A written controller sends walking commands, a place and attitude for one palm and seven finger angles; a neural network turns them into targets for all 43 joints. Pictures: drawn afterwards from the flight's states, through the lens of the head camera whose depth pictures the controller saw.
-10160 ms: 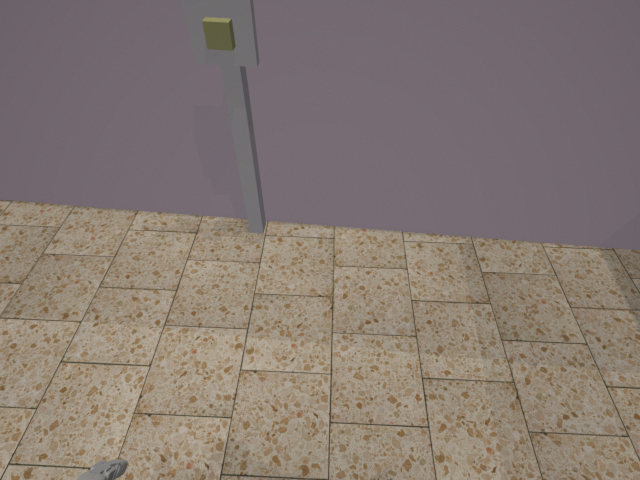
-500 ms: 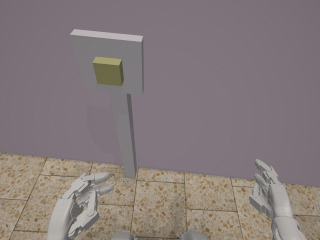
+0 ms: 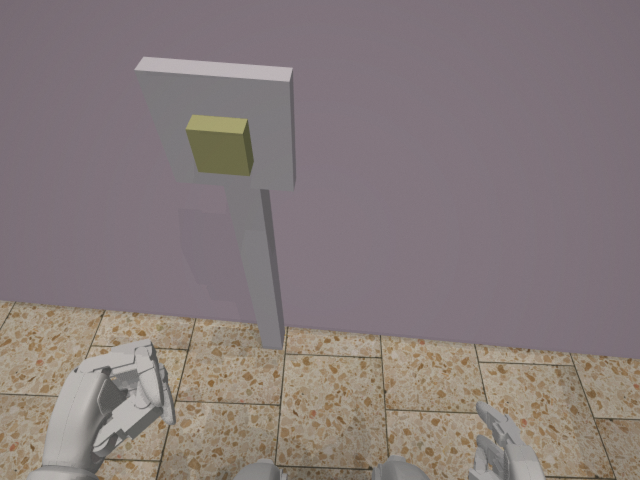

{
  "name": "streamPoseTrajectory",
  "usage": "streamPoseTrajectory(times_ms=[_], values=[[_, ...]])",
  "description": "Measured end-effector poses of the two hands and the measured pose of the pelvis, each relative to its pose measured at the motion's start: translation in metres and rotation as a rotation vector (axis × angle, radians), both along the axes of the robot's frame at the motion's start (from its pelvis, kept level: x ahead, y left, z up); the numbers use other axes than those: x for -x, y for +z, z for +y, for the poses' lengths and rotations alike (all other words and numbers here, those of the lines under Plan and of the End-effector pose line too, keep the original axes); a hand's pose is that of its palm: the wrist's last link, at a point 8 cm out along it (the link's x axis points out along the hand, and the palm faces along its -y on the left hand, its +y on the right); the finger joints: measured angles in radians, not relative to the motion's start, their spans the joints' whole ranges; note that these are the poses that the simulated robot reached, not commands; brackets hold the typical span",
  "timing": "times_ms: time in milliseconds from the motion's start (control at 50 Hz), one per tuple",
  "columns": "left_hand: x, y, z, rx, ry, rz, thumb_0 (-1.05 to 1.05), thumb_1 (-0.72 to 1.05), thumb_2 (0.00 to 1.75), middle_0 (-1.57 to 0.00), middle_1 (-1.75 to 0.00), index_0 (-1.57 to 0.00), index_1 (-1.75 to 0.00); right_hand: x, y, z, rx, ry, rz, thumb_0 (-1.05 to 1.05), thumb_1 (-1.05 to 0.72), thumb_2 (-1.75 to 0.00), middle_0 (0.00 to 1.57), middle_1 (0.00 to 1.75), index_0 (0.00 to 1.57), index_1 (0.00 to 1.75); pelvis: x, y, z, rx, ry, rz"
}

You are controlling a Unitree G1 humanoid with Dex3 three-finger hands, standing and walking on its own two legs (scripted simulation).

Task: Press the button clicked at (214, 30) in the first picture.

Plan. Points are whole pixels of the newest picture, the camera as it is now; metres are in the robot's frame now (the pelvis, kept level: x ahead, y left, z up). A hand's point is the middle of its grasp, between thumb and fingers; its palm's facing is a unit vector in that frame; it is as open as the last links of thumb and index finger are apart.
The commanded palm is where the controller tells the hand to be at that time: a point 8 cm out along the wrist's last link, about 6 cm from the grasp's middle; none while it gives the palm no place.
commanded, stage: raise the hand and make a fist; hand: left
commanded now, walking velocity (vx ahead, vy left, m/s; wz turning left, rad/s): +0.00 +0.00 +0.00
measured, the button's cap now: (222, 144) +0.50 +0.16 +0.13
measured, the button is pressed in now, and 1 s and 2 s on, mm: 0 0 0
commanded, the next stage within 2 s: aim a knuckle at the button in 1.08 s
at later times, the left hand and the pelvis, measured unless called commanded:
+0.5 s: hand (136, 360) +0.22 +0.19 +0.10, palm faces +0.00 -1.00 -0.07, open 3.1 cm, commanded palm +0.20 +0.25 +0.11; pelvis +0.01 +0.00 +0.02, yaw +1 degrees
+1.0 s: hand (134, 339) +0.24 +0.20 +0.12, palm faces -0.01 -1.00 -0.06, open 3.1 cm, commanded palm +0.21 +0.25 +0.13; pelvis +0.01 -0.01 +0.04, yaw +0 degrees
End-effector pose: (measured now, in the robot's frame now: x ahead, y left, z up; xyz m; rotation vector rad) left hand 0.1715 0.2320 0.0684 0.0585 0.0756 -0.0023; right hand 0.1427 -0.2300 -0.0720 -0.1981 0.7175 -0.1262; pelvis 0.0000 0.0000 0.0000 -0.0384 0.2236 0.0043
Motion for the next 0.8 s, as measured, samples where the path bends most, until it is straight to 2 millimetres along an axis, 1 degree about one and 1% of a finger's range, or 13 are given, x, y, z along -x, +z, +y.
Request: streamPoseTrajectory(times_ms=[80, 160, 280, 380, 460, 540, 700, 800], values=[[-0.003, 0.002, 0.001, -0.003, -0.016, -0.014, 0.02, 0.90, 0.90, -1.26, -1.45, -1.26, -1.45, -0.006, 0.011, -0.015, 0.047, -0.010, -0.028, 0.02, -0.91, -0.90, 0.20, 0.30, 0.20, 0.30, -0.002, 0.002, 0.001, 0.001, 0.001, -0.006], [-0.008, 0.006, 0.003, -0.001, -0.023, -0.023, 0.02, 0.90, 0.90, -1.28, -1.48, -1.28, -1.48, -0.020, 0.024, -0.019, 0.064, -0.011, -0.079, 0.02, -0.91, -0.90, 0.20, 0.30, 0.20, 0.30, -0.005, 0.005, 0.001, 0.002, 0.002, -0.018], [-0.018, 0.019, 0.008, -0.006, -0.005, -0.047, 0.02, 0.90, 0.90, -1.30, -1.49, -1.30, -1.49, -0.039, 0.037, -0.007, 0.037, 0.020, -0.141, 0.02, -0.91, -0.90, 0.20, 0.29, 0.20, 0.30, -0.009, 0.012, -0.001, 0.003, 0.006, -0.037], [-0.024, 0.027, 0.011, -0.010, -0.005, -0.047, 0.02, 0.90, 0.90, -1.30, -1.50, -1.30, -1.50, -0.047, 0.040, 0.006, 0.001, 0.055, -0.155, 0.02, -0.91, -0.90, 0.20, 0.30, 0.20, 0.30, -0.011, 0.017, -0.002, 0.002, 0.009, -0.052], [-0.028, 0.032, 0.015, -0.012, -0.001, -0.043, 0.02, 0.90, 0.90, -1.30, -1.50, -1.30, -1.50, -0.047, 0.040, 0.011, -0.016, 0.073, -0.147, 0.02, -0.91, -0.90, 0.20, 0.30, 0.20, 0.30, -0.013, 0.021, -0.004, 0.000, 0.012, -0.063], [-0.033, 0.039, 0.018, -0.017, 0.000, -0.049, 0.02, 0.90, 0.90, -1.30, -1.50, -1.30, -1.50, -0.043, 0.038, 0.010, -0.018, 0.080, -0.129, 0.02, -0.91, -0.90, 0.20, 0.30, 0.20, 0.30, -0.013, 0.024, -0.005, -0.001, 0.015, -0.073], [-0.047, 0.052, 0.023, -0.017, -0.015, -0.066, 0.02, 0.90, 0.90, -1.30, -1.50, -1.30, -1.50, -0.030, 0.040, -0.005, 0.006, 0.057, -0.099, 0.02, -0.91, -0.90, 0.20, 0.30, 0.20, 0.30, -0.014, 0.031, -0.008, -0.006, 0.012, -0.094], [-0.051, 0.054, 0.024, -0.002, -0.016, -0.056, 0.02, 0.90, 0.90, -1.30, -1.50, -1.30, -1.50, -0.024, 0.044, -0.014, 0.022, 0.036, -0.101, 0.02, -0.91, -0.90, 0.20, 0.30, 0.20, 0.30, -0.013, 0.035, -0.009, -0.011, 0.007, -0.104]])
